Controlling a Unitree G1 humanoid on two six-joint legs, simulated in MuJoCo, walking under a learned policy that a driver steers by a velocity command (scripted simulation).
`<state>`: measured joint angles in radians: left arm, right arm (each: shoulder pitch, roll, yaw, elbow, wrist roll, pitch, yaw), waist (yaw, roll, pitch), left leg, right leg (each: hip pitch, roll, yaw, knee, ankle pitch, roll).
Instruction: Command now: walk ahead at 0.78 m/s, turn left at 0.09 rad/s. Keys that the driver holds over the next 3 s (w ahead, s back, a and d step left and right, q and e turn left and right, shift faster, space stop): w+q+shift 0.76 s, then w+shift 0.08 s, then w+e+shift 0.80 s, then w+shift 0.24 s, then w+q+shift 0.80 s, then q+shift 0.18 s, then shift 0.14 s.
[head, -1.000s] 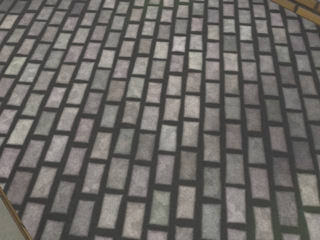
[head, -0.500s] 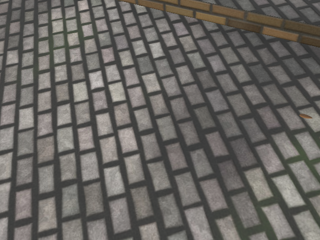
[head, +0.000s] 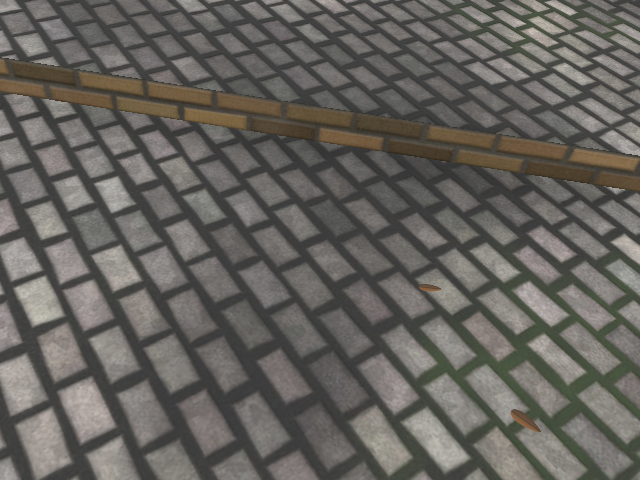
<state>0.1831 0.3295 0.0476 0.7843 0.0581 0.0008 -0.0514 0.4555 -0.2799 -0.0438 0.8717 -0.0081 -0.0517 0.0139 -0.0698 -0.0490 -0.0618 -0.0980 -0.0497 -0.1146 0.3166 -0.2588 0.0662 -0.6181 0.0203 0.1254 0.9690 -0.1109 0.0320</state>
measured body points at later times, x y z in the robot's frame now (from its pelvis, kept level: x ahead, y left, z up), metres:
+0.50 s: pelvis +0.34 -0.01 -0.03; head +0.36 +0.00 +0.42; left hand +0.23 +0.25 -0.15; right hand +0.59 -0.22 -0.12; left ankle +0.43 +0.13 -0.68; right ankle +0.20 -0.17 -0.75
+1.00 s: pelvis +0.76 +0.21 -0.03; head +0.79 +0.23 +0.42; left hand +0.81 +0.52 -0.10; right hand +0.93 -0.02 -0.15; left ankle +0.58 +0.13 -0.75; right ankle +1.04 +0.25 -0.70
